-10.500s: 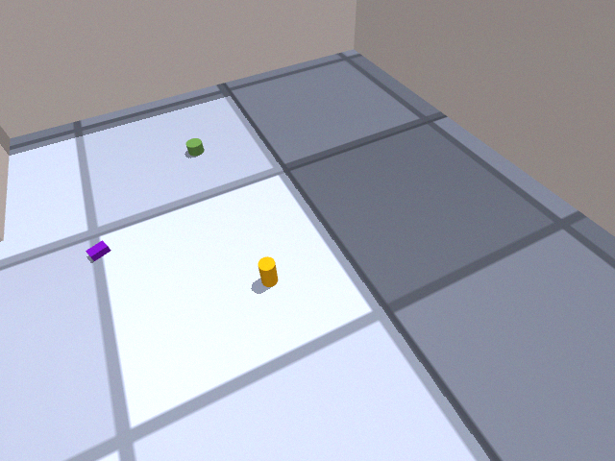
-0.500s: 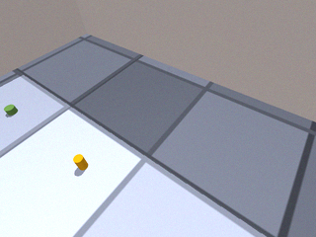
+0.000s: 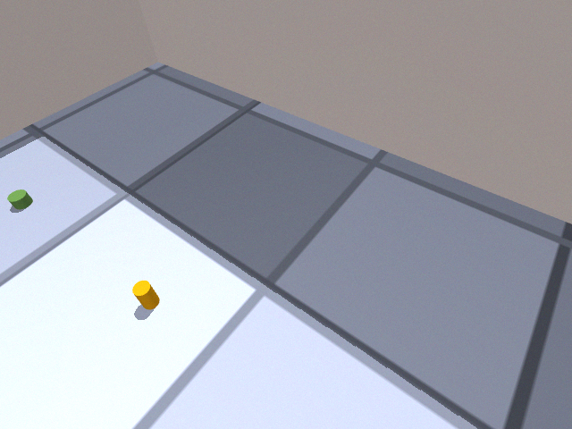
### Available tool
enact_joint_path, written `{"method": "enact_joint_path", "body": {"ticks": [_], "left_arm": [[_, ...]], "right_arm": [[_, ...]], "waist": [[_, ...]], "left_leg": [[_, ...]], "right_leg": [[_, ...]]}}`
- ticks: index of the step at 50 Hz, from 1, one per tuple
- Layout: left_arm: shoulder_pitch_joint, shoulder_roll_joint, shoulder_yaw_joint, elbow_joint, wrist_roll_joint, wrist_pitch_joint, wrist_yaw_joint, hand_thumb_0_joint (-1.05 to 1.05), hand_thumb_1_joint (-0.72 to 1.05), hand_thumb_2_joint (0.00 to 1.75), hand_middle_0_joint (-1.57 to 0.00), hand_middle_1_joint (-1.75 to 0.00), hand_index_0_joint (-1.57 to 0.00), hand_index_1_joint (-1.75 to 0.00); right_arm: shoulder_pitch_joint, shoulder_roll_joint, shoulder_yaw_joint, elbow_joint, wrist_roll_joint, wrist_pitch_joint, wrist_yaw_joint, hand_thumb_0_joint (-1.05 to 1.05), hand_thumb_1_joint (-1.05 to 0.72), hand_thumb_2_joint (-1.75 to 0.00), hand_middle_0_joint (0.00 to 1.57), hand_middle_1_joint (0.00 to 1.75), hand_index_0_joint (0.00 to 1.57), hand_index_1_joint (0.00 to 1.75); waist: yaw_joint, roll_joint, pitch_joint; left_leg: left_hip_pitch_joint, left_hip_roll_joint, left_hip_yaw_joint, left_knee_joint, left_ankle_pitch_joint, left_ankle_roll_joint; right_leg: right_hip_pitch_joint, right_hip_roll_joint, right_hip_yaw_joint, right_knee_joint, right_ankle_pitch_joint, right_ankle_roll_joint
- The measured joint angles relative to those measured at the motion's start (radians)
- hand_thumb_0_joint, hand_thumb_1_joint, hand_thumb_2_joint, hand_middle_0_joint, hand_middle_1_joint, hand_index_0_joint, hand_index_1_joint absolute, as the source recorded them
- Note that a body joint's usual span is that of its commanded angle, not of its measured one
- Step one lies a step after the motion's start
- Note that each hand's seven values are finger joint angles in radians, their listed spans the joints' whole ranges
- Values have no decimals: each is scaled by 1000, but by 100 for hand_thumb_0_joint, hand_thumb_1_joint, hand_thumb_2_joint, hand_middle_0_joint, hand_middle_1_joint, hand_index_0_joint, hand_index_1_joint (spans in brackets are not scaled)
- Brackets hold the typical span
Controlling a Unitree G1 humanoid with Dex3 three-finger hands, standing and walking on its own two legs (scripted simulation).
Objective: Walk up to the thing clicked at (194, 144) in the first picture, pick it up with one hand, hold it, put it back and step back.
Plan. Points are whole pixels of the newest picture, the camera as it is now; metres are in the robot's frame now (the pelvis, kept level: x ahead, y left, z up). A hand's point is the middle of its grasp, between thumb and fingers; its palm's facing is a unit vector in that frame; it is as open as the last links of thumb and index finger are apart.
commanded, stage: stand
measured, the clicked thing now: (20, 199) +1.30 +1.39 -0.75
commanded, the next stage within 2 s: walk up in 0.38 s
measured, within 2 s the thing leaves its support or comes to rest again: neither
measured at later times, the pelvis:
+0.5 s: pelvis +0.01 -0.01 +0.00, yaw -2 degrees
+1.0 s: pelvis +0.16 -0.06 -0.01, yaw +0 degrees
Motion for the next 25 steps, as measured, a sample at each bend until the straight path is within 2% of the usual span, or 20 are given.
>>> {"method": "enact_joint_path", "body": {"ticks": [19, 21, 23, 25], "left_arm": [[4, 2, 0, -4, 1, 3, -1, 0, 90, 90, -20, -30, -20, -30], [23, 7, 17, -25, 12, 3, -21, 0, 90, 90, -20, -30, -20, -30], [51, 20, 34, -41, 23, 8, -40, 0, 90, 90, -20, -30, -20, -30], [63, 40, 47, -52, 28, 12, -52, 1, 90, 90, -21, -30, -20, -30]], "right_arm": [[10, 2, 1, 1, 0, -2, 0, 0, -90, -90, 20, 30, 21, 30], [27, 2, -20, -22, -11, -8, 18, 0, -90, -90, 20, 30, 21, 30], [54, 0, -43, -50, -20, -23, 33, 0, -90, -90, 20, 30, 21, 30], [85, -6, -59, -79, -24, -40, 38, 0, -90, -90, 20, 30, 21, 30]], "waist": [[1, 0, -3], [5, -2, -11], [8, -5, -30], [-3, -3, -33]], "left_leg": [[3, -7, -3, -4, 7, 4], [-9, -7, 5, 35, -54, 20], [-10, -4, 22, 49, -85, 36], [-3, 6, 23, 39, -66, 46]], "right_leg": [[3, -7, -3, 1, 2, 4], [-28, -5, 1, 76, -98, -17], [-102, -4, -13, 242, -215, -32], [-187, 0, -28, 400, -241, -38]]}}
